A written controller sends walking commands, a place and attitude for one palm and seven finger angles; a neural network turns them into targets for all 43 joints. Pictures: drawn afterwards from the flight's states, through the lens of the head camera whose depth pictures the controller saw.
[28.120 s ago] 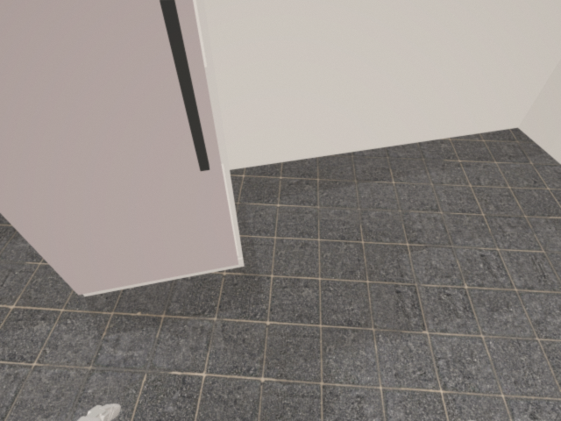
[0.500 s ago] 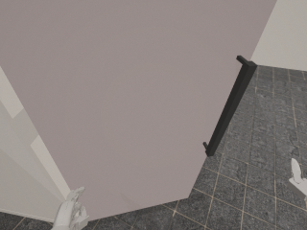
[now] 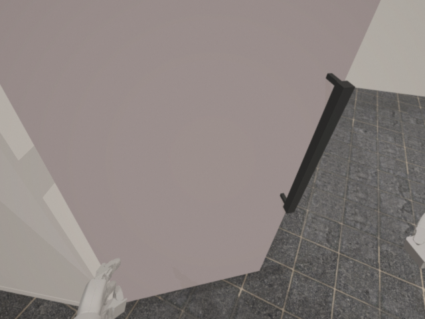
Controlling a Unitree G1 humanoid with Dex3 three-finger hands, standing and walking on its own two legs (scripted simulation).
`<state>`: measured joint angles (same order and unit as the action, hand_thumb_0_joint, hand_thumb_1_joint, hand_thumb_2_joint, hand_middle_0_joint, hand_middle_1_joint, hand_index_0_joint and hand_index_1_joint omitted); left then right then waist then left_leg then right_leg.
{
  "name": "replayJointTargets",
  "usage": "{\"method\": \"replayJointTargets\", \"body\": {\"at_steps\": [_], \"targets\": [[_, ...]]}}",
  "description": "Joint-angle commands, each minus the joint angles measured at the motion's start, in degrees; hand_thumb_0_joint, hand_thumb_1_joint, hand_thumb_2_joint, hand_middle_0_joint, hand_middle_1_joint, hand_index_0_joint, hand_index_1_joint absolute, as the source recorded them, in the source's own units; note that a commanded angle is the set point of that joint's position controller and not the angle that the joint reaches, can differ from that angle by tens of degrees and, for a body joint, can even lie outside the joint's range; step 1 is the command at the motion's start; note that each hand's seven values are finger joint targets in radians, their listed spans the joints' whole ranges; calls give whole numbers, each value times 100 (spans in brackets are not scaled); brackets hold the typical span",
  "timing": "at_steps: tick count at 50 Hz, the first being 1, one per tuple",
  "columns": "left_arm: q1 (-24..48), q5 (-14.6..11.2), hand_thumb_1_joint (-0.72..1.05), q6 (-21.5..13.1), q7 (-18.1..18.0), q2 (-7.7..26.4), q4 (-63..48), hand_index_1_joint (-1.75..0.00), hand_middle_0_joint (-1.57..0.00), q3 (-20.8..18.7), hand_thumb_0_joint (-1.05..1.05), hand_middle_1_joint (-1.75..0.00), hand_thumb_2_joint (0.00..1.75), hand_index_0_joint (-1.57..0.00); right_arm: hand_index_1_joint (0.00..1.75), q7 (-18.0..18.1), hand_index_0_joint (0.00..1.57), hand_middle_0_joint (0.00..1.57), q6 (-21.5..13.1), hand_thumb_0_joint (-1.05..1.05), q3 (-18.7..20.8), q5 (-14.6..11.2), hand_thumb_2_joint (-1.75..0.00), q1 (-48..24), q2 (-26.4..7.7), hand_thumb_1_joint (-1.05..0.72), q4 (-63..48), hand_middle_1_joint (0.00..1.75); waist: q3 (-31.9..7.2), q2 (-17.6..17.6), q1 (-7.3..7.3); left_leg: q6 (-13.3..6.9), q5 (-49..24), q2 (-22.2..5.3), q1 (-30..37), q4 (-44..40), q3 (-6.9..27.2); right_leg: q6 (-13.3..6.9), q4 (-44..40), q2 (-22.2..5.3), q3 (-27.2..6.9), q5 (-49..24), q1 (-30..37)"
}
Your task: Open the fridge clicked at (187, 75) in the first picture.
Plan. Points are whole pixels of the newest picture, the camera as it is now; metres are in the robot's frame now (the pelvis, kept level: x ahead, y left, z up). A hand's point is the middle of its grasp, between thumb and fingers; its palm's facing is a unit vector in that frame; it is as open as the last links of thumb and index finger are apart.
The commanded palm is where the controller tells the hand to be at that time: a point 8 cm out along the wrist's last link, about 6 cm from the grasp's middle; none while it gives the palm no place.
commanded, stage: step back with the hand held close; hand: right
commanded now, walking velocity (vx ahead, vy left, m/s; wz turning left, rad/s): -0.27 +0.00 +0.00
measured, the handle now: (306, 155) +0.46 -0.23 +0.07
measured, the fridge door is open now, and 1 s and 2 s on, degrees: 67 67 67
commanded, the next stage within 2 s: stop stepping back and stand still in 1.12 s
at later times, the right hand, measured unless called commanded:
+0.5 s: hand out of the picture +0.14 -0.29 +0.15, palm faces +0.48 +0.76 -0.43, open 7.4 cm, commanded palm +0.08 -0.33 +0.17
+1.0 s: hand out of the picture +0.02 -0.31 +0.16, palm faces +0.55 +0.74 -0.38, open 7.4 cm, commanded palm -0.04 -0.35 +0.17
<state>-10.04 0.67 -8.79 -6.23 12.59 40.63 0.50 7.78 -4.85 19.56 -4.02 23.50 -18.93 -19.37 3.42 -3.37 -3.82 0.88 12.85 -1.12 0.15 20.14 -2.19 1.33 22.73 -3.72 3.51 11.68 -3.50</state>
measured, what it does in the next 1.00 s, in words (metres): shifts its weight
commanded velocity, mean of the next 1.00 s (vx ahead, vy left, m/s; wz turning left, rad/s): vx -0.31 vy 0.00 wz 0.01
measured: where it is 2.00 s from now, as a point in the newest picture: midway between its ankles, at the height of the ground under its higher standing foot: outside the picture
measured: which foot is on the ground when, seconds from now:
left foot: down 0.00-1.00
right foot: down 0.00-1.00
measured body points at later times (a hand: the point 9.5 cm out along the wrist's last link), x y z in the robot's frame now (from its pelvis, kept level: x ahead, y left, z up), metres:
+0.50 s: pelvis -0.07 -0.03 -0.02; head -0.06 -0.02 +0.43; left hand +0.11 +0.20 -0.10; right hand +0.10 -0.33 +0.18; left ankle -0.01 +0.13 -0.74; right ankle +0.02 -0.13 -0.74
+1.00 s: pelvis -0.16 -0.04 -0.03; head -0.16 -0.05 +0.42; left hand +0.03 +0.20 -0.10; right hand -0.02 -0.35 +0.18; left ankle -0.02 +0.12 -0.74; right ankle +0.00 -0.14 -0.73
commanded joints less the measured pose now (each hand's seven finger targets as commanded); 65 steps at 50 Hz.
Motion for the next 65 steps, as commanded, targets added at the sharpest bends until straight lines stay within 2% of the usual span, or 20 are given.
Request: {"method": "replayJointTargets", "body": {"at_steps": [1,6,11,22,28,36,39,43,46,48,50,52,54,57,59,60,61,63,64,65], "targets": [[827,6,90,-105,79,596,-1047,-30,-20,-120,0,-30,90,-20,30,-18,20,20,-567,0,590,135,-90,-372,-1087,-90,-1172,30,-97,512,252,-115,-1282,-386,-1360,-400,416,-229,295,61,-14,-547,-485],[608,-32,90,103,62,645,-1387,-30,-20,-219,0,-30,90,-20,30,57,20,20,-569,0,809,136,-90,399,-1237,-90,-1633,30,-1326,56,196,-103,-2077,-475,-1043,364,254,-195,580,-104,-11,-1832,-275],[628,-56,90,268,-14,677,-1620,-30,-20,-229,0,-30,90,-20,30,147,20,20,-563,0,1063,69,-90,615,-1442,-90,-1960,30,-1412,-177,165,-8,-1515,-203,-1127,782,139,-231,416,-312,-206,-2220,-600],[446,-78,90,77,-76,772,-1539,-30,-20,-226,0,-30,90,-20,30,276,20,20,-854,0,917,191,-90,216,-1213,-90,-1638,30,-657,-71,266,-55,234,-144,-1198,792,406,-436,-192,-369,-581,1820,-2445],[374,-5,90,-18,-85,660,-1391,-30,-20,-192,0,-30,90,-20,30,388,20,20,-984,0,936,233,-90,-49,-1390,-90,-1845,30,-671,564,323,-314,1222,-676,-2328,4,890,-287,649,-48,-365,1425,-1744],[470,-33,90,-167,-142,839,-1535,-30,-20,-276,0,-30,90,-20,30,420,20,20,-1228,0,1194,383,-90,119,-1354,-90,-1941,30,-802,-1121,232,5,622,349,-117,2033,34,-675,-1086,-804,-1324,3435,-3942],[398,-40,90,-199,-84,747,-1556,-30,-20,-317,0,-30,90,-20,30,382,20,20,-1270,0,1349,306,-90,386,-1564,-90,-2049,30,-902,-528,252,-177,430,154,-731,1394,324,-513,-344,-454,-1009,2483,-3222],[280,39,90,-149,-13,596,-1228,-30,-20,-245,0,-30,90,-20,30,450,20,20,-1243,0,1299,216,-90,526,-1668,-90,-2100,30,-841,852,323,-709,1148,-1208,-3132,-300,2000,-89,2044,252,-247,1532,-1446],[247,59,90,-45,-4,593,-1119,-30,-20,-231,0,-30,90,-20,30,483,20,20,-1098,0,1011,239,-90,8,-1455,-90,-2022,30,-548,1294,424,-700,1644,-1230,-3940,-373,1644,-92,2286,182,-355,1326,-994],[356,48,90,-63,-68,721,-1178,-30,-20,-212,0,-30,90,-20,30,451,20,20,-1126,0,973,234,-90,-380,-1441,-90,-1986,30,-369,632,436,-352,1820,-569,-3891,441,1019,-354,1112,-195,-940,1762,-1334],[582,82,90,-166,-168,917,-1293,-30,-20,-259,0,-30,90,-20,30,426,20,20,-1186,0,1157,307,-90,-597,-1419,-90,-2031,30,-655,-1672,319,91,1268,639,-1623,3817,123,-949,-1385,-1548,-2451,3672,-3618],[608,134,90,-150,-94,675,-1163,-30,-20,-353,0,-30,90,-20,30,361,20,20,-1165,0,1174,247,-90,-813,-1612,-90,-2166,30,-1136,-1139,208,-17,1614,824,-972,5619,274,-696,-1631,-1574,-1848,2802,-3957],[652,23,90,-278,20,757,-1216,-30,-20,-515,0,-30,90,-20,30,265,20,20,-1277,0,1305,163,-90,-748,-1809,-90,-2384,30,-1470,-880,180,-15,1673,818,-1560,5231,69,-498,-1082,-1310,-1088,2225,-2695],[998,-53,90,-257,222,569,-1318,-30,-20,-422,0,-30,90,-20,30,286,20,20,-1053,0,1124,-64,-90,214,-1574,-90,-2433,30,-1486,-1581,67,-301,2309,717,-975,3750,-377,-19,-1148,-1050,-176,2230,-2623],[1047,-57,90,-141,204,465,-1366,-30,-20,-363,0,-30,90,-20,30,332,20,20,-974,0,1379,-157,-90,207,-1874,-90,-2615,30,-1057,-877,101,-745,2849,162,-1641,1061,332,395,305,-618,315,1914,-2161],[1053,-83,90,-56,203,302,-1229,-30,-20,-309,0,-30,90,-20,30,333,20,20,-1021,0,1263,-114,-90,-23,-1870,-90,-2713,30,-700,769,139,-1346,3239,-1213,-3339,-926,2589,748,2866,-10,538,1382,-1324],[1277,-7,90,14,236,419,-1190,-30,-20,-268,0,-30,90,-20,30,385,20,20,-1071,0,1139,29,-90,-457,-2018,-90,-2783,30,204,1543,94,-1831,2326,-2532,-4393,-1790,4759,536,5068,324,-298,1601,-2210],[733,124,90,44,304,362,-1037,-30,-20,-100,0,-30,90,-20,30,352,20,20,-1047,0,1318,27,-90,-556,-1988,-90,-2569,30,-266,1408,249,-1384,-659,-1835,-3244,-676,2941,344,5328,101,-927,1306,-2825],[609,-43,90,36,258,372,-1151,-30,-20,-182,0,-30,90,-20,30,135,20,20,-963,0,898,-44,-90,-1247,-1813,-90,-2868,30,-665,1771,285,-1020,-1703,-1111,-2176,-44,2385,296,4709,397,-592,1024,-2773],[564,-102,90,-75,145,528,-1197,-30,-20,-254,0,-30,90,-20,30,164,20,20,-804,0,1134,-29,-90,-984,-1820,-90,-2128,30,-340,2231,336,-963,-2771,-1201,-2015,226,2269,199,3805,221,-469,1220,-2448]]}}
